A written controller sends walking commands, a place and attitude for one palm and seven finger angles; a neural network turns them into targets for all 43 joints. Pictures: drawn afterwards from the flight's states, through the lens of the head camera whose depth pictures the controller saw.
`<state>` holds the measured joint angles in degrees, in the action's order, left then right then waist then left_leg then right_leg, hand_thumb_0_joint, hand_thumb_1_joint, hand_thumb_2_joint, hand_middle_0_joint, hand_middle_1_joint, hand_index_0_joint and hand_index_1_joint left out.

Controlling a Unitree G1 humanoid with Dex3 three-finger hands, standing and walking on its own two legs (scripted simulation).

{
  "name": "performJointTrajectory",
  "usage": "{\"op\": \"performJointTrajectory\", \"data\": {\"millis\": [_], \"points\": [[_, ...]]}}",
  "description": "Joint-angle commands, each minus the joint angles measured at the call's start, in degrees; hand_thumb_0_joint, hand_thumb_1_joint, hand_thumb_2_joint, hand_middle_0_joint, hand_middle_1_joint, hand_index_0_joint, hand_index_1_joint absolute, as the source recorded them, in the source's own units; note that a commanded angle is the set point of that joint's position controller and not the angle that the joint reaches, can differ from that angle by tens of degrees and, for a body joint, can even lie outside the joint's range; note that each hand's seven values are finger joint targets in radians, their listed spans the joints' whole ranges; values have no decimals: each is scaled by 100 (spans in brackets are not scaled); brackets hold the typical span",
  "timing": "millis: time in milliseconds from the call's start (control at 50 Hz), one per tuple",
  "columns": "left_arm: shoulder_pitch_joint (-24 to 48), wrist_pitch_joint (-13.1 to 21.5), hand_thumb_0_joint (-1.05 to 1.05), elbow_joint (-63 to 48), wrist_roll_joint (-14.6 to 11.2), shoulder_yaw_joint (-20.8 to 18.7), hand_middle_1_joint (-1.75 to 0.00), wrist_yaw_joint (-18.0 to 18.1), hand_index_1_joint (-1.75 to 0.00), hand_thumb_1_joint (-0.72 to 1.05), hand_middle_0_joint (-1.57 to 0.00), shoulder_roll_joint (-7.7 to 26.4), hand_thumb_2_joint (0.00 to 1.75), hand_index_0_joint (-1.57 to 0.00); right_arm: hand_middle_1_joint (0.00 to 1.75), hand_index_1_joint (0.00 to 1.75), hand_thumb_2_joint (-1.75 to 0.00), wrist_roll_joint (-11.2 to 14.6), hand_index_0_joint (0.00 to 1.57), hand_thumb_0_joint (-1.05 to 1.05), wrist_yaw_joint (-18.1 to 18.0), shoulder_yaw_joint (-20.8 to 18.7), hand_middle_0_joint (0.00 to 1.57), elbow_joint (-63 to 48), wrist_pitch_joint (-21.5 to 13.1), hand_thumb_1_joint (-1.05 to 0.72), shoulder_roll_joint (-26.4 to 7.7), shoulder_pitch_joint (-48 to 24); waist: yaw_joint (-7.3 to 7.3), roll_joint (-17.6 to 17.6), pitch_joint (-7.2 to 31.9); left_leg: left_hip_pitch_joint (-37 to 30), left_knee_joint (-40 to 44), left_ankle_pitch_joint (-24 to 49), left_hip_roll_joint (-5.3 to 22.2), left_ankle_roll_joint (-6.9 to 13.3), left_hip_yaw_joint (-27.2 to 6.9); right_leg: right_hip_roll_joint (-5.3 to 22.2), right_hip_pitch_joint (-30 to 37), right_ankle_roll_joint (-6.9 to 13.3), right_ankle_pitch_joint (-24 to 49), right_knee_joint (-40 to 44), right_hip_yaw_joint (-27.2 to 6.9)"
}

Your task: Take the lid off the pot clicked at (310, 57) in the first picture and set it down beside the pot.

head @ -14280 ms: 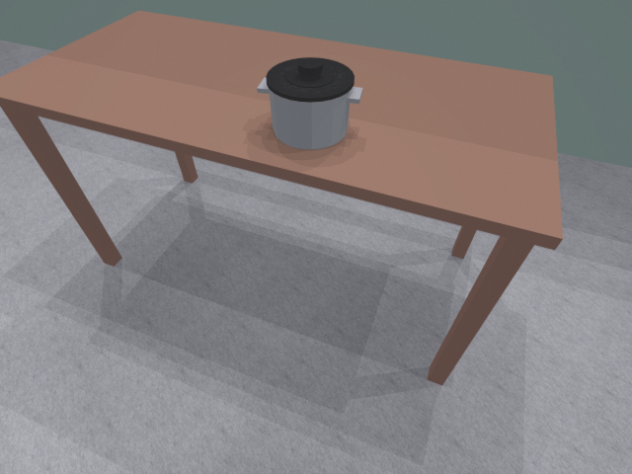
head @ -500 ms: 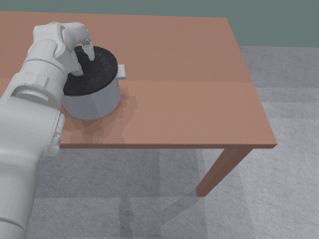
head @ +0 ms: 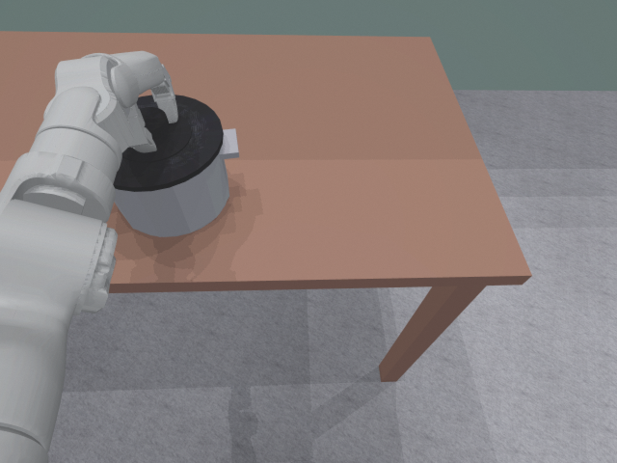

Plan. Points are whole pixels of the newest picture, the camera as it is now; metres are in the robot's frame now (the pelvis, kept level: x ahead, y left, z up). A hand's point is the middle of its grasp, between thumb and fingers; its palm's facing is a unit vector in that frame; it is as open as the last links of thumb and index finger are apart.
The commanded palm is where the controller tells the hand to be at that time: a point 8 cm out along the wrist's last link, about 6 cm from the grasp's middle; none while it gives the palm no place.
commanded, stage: lift the lid straight up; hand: left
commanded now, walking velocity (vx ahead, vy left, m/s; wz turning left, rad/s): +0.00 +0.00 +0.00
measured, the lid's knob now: (148, 123) +0.54 +0.16 +0.14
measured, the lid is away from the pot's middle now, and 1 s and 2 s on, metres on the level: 0.00 0.01 0.02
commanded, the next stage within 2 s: move the lid sideways beside the pot in 1.90 s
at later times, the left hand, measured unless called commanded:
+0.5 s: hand (133, 105) +0.51 +0.16 +0.18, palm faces -0.42 -0.08 -0.90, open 8.2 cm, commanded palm +0.53 +0.15 +0.26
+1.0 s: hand (120, 71) +0.52 +0.16 +0.22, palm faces -0.35 -0.10 -0.93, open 8.2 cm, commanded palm +0.52 +0.15 +0.30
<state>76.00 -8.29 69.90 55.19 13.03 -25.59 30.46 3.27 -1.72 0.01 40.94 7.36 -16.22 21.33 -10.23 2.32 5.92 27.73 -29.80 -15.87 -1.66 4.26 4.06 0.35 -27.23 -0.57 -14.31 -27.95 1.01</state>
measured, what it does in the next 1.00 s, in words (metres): stands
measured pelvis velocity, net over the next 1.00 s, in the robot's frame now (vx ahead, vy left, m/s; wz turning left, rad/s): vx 0.01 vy -0.01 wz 0.02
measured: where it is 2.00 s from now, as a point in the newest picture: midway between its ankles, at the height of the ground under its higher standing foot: outside the picture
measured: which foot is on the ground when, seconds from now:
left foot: down 0.00-1.00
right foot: down 0.00-1.00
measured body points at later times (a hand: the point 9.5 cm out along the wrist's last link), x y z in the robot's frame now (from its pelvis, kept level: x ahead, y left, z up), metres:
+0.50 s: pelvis +0.01 +0.00 +0.00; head +0.07 -0.01 +0.45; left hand +0.53 +0.16 +0.23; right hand +0.01 -0.27 -0.13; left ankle -0.02 +0.07 -0.73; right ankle -0.02 -0.13 -0.73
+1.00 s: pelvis +0.01 -0.01 +0.01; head +0.07 -0.01 +0.45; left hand +0.53 +0.16 +0.28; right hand +0.02 -0.29 -0.12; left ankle -0.02 +0.07 -0.73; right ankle -0.02 -0.13 -0.73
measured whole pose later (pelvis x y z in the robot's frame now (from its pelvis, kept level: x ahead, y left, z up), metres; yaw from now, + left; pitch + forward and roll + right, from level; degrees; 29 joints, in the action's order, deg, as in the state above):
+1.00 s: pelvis +0.01 -0.01 +0.01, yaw +1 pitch +12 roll -1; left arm 83.8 -12.9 69.4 55.6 15.1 -29.6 30.8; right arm 2.6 -1.3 0.0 42.5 3.6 -16.6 19.9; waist -9.3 2.3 5.0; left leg 23.6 -25.1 -13.8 -2.0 3.5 2.6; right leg 0.4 -23.0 0.1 -13.1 -24.0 2.2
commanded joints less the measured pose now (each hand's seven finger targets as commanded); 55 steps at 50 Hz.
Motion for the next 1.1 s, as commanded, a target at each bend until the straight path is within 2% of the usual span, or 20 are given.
{"op": "performJointTrajectory", "data": {"millis": [0,80,200,220,300,340,400,440,500,540,600,640,700,740,800,820,900,940,1000,1080], "points": [[3181,-4,0,-1343,92,-211,-120,182,-111,63,-82,1299,93,-77,30,30,-90,-37,20,0,-39,-384,20,-460,-140,-90,-973,516,85,214,2608,-2391,-82,3298,-29,-22,-696,-290,392,265,2179,134,79],[3438,-82,0,-1186,85,-279,-120,149,-111,63,-82,1425,93,-77,30,30,-90,-18,20,0,-47,-379,20,-353,-209,-90,-985,541,19,-86,2350,-2288,30,2677,-63,28,-666,-305,417,229,1928,268,81],[4062,-52,0,-1751,33,-34,-120,152,-111,63,-82,1077,93,-77,30,30,-90,-58,20,0,-27,-400,20,-348,-341,-90,-961,545,14,475,2740,-2901,-28,3496,-13,-101,-833,-298,219,280,2029,247,105],[4208,4,0,-1941,107,-322,-120,171,-111,63,-82,1414,93,-77,30,30,-90,-99,20,0,-13,-420,20,-340,-387,-90,-941,567,54,379,3024,-3083,-76,3724,9,-111,-895,-313,296,248,2091,191,64],[3597,-142,0,-1161,-5,-82,-120,69,-111,63,-82,1001,93,-77,30,30,-90,-67,20,0,-3,-422,20,-236,-386,-90,-1004,633,10,71,2514,-2748,-1,3665,-42,-89,-792,-323,300,254,2226,300,121],[3889,-146,0,-1292,76,-283,-120,58,-111,63,-82,1349,93,-77,30,30,-90,-85,20,0,16,-393,20,-266,-399,-90,-988,540,39,-134,2672,-2618,26,3435,-94,-17,-769,-316,552,228,2312,274,48],[4034,-183,0,-1457,-44,278,-120,-20,-111,63,-82,592,93,-77,30,30,-90,-63,20,0,32,-429,20,-225,-404,-90,-983,524,-40,184,2497,-2869,-17,3662,-58,-62,-801,-304,201,247,2210,319,104],[4109,-200,0,-1391,69,-304,-120,-14,-111,63,-82,1367,93,-77,30,30,-90,-110,20,0,27,-409,20,-206,-401,-90,-1013,547,23,-50,2711,-2739,11,3422,-107,-6,-777,-318,509,226,2275,308,35],[4107,-217,0,-1499,-7,163,-120,-55,-111,63,-82,800,93,-77,30,30,-90,-72,20,0,34,-412,20,-259,-416,-90,-959,487,-2,168,2640,-2768,19,3614,-100,-37,-772,-289,445,255,2363,317,59],[4160,-230,0,-1494,151,-301,-120,-34,-111,63,-82,1438,93,-77,30,30,-90,-101,20,0,45,-386,20,-259,-408,-90,-975,475,82,-43,2793,-2669,50,3512,-121,0,-758,-301,712,236,2424,295,2],[4116,-304,0,-1509,32,254,-120,-74,-111,63,-82,699,93,-77,30,30,-90,-68,20,0,60,-405,20,-291,-414,-90,-943,428,6,206,2596,-2791,19,3691,-103,-24,-751,-282,470,252,2430,343,50],[4012,-390,0,-1065,145,-198,-120,-73,-111,63,-82,1299,93,-77,30,30,-90,-78,20,0,41,-351,20,-219,-385,-90,-1016,453,49,-169,2416,-2445,112,3080,-137,25,-701,-306,663,233,2262,373,49],[4319,-424,0,-1361,14,156,-120,-87,-111,63,-82,952,93,-77,30,30,-90,-27,20,0,2,-339,20,-253,-393,-90,-1017,353,-3,100,2456,-2474,166,2980,-124,17,-665,-238,685,257,2336,405,41],[4583,-374,0,-1547,157,-196,-120,-53,-111,63,-82,1421,93,-77,30,30,-90,-84,20,0,-10,-343,20,-236,-457,-90,-994,402,41,-50,2786,-2630,129,3101,-116,50,-721,-269,847,230,2370,378,-12],[4416,-420,0,-1336,50,197,-120,-94,-111,63,-82,911,93,-77,30,30,-90,-46,20,0,-36,-353,20,-224,-498,-90,-986,407,-30,100,2574,-2669,135,3191,-99,17,-701,-254,665,242,2334,433,35],[4435,-434,0,-1270,169,-234,-120,-86,-111,63,-82,1458,93,-77,30,30,-90,-73,20,0,-28,-346,20,-154,-503,-90,-1015,431,50,-173,2621,-2564,154,3002,-96,36,-699,-274,848,214,2326,418,14],[4478,-474,0,-1374,87,91,-120,-120,-111,63,-82,1146,93,-77,30,30,-90,-42,20,0,-34,-321,20,-251,-508,-90,-1001,315,27,68,2635,-2516,183,3181,-125,34,-654,-216,930,242,2559,426,-14],[4669,-459,0,-1514,203,-122,-120,-125,-111,63,-82,1400,93,-77,30,30,-90,-81,20,0,11,-320,20,-235,-520,-90,-978,306,81,152,2701,-2681,178,3330,-109,24,-732,-251,836,229,2403,401,-4],[4395,-537,0,-1347,116,132,-120,-176,-111,63,-82,1011,93,-77,30,30,-90,-56,20,0,27,-340,20,-232,-496,-90,-994,308,47,138,2548,-2760,151,3605,-84,-4,-708,-251,737,243,2491,445,45],[4638,-559,0,-1439,177,55,-120,-229,-111,63,-82,1124,93,-77,30,30,-90,-69,20,0,51,-314,20,-245,-516,-90,-952,225,68,-27,2559,-2720,203,3308,-108,29,-733,-261,773,216,2305,448,44]]}}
